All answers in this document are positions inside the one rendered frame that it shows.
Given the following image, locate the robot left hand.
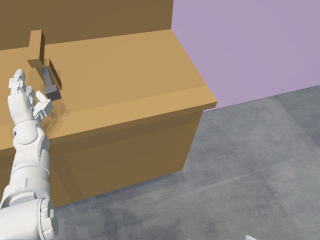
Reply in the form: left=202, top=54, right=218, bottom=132
left=7, top=69, right=54, bottom=126

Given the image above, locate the tap lever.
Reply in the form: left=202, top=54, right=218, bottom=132
left=41, top=67, right=62, bottom=102

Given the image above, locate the left robot upper arm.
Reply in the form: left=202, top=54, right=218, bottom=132
left=0, top=198, right=59, bottom=240

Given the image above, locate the counter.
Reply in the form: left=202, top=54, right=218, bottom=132
left=0, top=0, right=218, bottom=208

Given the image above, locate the left robot forearm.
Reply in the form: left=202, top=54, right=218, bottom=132
left=0, top=120, right=51, bottom=210

